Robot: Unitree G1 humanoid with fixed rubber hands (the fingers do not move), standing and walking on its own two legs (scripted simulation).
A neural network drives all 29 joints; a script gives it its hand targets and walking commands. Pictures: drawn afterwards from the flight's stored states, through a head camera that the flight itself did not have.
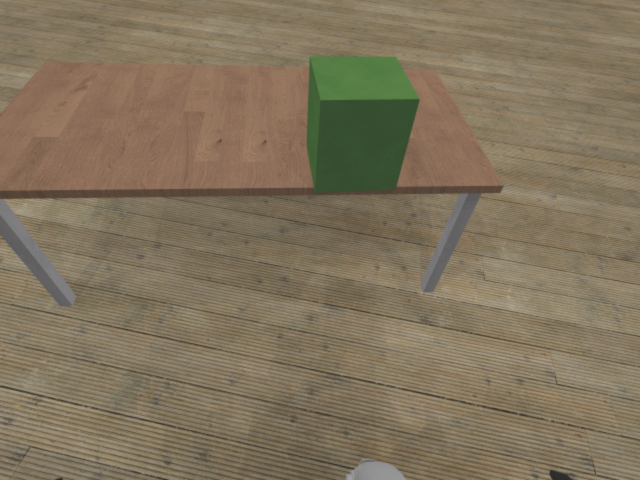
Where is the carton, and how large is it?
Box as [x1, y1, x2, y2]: [307, 56, 419, 192]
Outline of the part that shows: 310,56 307,150 315,192 395,188 419,100 395,57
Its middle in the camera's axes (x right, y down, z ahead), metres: +0.08 -0.28 +0.96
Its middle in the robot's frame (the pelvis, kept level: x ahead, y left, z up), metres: +0.90 -0.11 -0.06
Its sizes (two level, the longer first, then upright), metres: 0.210 0.200 0.250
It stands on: a table, 0.55 m high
